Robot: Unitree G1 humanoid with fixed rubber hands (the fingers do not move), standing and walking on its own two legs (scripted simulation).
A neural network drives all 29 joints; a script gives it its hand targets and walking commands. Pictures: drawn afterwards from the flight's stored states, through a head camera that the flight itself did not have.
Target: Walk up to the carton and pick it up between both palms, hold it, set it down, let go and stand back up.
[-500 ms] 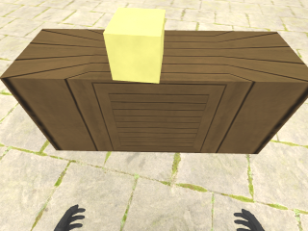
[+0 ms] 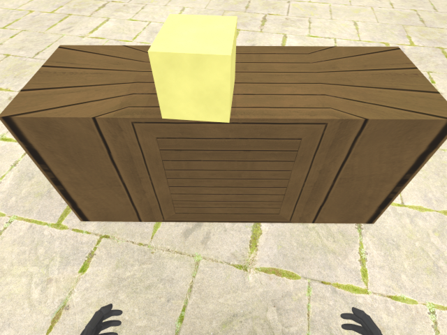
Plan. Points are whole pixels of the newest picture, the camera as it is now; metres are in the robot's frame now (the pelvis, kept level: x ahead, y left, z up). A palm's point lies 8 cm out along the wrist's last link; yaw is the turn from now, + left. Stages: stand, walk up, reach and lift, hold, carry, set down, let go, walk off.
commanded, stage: stand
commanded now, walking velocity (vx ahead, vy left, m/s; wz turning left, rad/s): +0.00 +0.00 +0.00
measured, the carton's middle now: (199, 68) +0.85 +0.09 +0.02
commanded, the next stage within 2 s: walk up in 0.10 s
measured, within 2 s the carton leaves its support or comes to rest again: neither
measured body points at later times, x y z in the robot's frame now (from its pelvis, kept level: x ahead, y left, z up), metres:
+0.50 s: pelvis +0.02 +0.02 +0.00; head +0.03 +0.02 +0.45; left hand +0.08 +0.30 -0.10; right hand +0.12 -0.25 -0.10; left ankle +0.05 +0.14 -0.70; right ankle +0.03 -0.13 -0.73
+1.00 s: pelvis +0.17 +0.11 +0.00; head +0.19 +0.10 +0.45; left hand +0.35 +0.33 -0.09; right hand +0.10 -0.16 -0.12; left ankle +0.11 +0.20 -0.73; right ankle +0.28 -0.01 -0.71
